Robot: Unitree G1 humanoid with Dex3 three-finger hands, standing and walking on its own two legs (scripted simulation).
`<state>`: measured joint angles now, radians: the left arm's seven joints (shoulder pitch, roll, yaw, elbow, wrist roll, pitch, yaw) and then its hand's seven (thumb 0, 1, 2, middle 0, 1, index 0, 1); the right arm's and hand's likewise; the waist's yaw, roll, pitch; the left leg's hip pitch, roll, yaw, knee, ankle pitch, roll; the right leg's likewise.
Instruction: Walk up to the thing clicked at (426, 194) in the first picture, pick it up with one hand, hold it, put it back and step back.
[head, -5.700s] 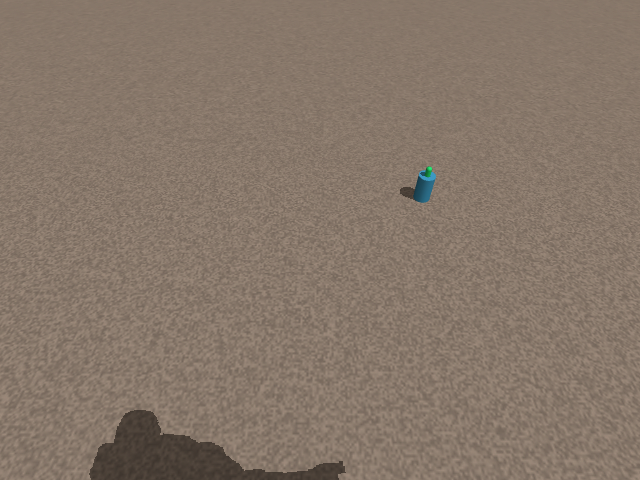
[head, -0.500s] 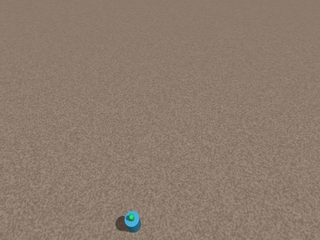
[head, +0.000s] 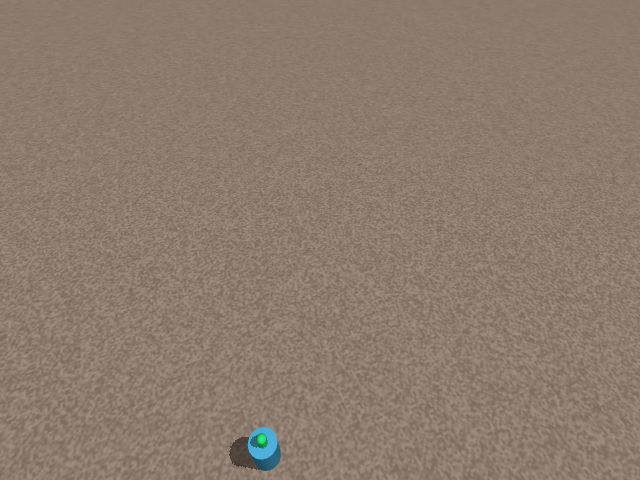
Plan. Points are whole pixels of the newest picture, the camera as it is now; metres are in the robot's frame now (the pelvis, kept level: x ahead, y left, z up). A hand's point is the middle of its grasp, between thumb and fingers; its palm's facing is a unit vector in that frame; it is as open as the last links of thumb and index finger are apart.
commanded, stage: stand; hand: left
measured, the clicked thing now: (264, 447) +0.34 +0.15 -0.69
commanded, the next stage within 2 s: go down in 2.00 s
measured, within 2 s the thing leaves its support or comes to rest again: neither
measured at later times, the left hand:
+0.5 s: hand out of the picture +0.09 +0.24 -0.16, palm faces -0.03 -0.94 -0.35, open 7.4 cm
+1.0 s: hand out of the picture +0.09 +0.24 -0.16, palm faces -0.03 -0.94 -0.35, open 7.4 cm
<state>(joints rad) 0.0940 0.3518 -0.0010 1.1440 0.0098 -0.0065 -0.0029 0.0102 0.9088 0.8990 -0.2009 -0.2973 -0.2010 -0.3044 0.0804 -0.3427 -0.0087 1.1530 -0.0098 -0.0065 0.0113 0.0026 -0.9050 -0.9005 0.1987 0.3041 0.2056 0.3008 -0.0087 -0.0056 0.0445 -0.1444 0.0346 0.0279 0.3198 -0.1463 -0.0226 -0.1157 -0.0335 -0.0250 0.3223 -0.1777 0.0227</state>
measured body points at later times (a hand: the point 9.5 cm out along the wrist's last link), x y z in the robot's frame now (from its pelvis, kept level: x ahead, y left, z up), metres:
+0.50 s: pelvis +0.01 -0.01 +0.00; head +0.02 -0.01 +0.45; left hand +0.09 +0.29 -0.13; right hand +0.09 -0.31 -0.13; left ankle +0.02 +0.13 -0.75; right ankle +0.00 -0.13 -0.75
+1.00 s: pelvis +0.02 -0.01 +0.00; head +0.02 -0.01 +0.45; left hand +0.09 +0.29 -0.13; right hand +0.09 -0.31 -0.13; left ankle +0.02 +0.13 -0.75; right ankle +0.00 -0.13 -0.75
